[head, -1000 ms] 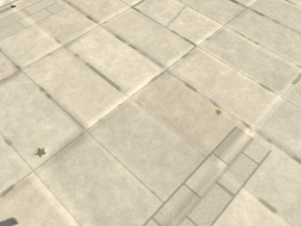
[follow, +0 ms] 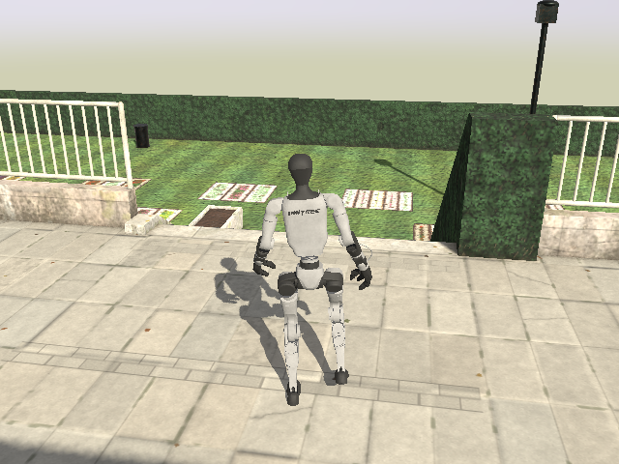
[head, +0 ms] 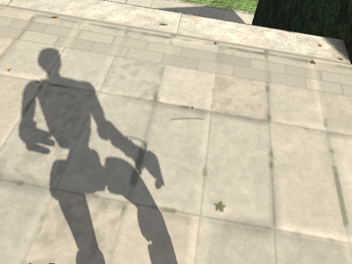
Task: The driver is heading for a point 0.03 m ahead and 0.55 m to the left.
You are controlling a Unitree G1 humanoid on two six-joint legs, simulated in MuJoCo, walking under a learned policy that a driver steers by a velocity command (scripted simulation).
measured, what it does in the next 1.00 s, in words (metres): walks ahead, turning left: right foot, then left foot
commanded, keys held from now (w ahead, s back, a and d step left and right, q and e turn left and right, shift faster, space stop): w+q+shift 0.68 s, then q+shift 0.32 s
